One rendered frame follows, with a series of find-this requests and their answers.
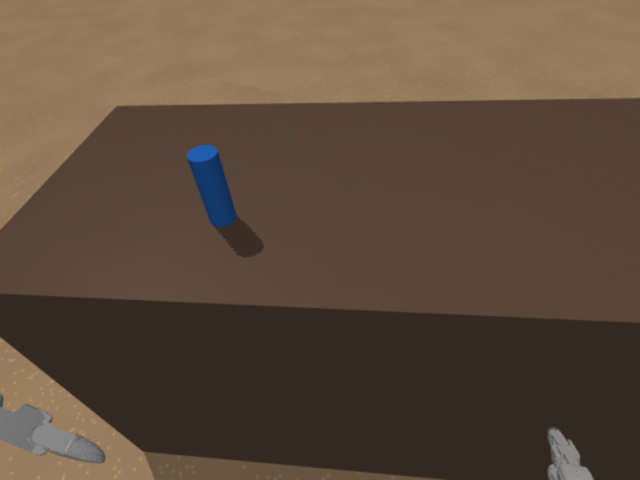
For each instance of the left robot hand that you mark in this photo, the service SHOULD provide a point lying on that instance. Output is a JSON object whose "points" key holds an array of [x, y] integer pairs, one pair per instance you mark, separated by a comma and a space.
{"points": [[30, 428]]}

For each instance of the right robot hand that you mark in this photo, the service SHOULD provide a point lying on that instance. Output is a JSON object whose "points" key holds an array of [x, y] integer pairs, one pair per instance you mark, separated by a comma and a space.
{"points": [[565, 458]]}

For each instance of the can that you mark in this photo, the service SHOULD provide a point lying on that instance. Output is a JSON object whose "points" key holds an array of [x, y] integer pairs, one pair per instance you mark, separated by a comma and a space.
{"points": [[207, 170]]}

